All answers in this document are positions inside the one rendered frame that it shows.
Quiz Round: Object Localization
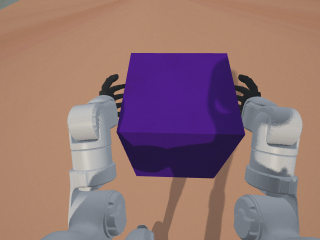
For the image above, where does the right robot forearm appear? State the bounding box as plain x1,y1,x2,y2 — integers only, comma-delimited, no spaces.
241,96,303,233

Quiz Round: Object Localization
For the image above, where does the robot right hand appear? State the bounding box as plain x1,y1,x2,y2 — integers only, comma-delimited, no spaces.
234,74,261,116

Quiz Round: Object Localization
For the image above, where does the robot left thigh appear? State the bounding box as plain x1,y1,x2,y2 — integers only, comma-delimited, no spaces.
125,228,155,240

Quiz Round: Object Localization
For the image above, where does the right robot upper arm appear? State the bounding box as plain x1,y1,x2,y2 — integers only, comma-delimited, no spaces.
233,194,320,240

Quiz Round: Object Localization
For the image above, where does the carton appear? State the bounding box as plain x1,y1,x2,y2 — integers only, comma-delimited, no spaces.
116,53,245,179

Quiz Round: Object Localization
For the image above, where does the robot left shin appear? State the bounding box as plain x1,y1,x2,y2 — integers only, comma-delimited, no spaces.
137,224,149,230

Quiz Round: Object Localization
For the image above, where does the left robot forearm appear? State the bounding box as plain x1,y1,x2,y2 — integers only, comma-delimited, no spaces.
67,95,119,227

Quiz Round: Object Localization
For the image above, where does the robot left hand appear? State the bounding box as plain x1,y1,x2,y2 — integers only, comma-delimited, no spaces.
99,74,125,117

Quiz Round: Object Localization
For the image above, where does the left robot upper arm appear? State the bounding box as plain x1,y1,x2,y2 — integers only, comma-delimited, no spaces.
40,190,127,240

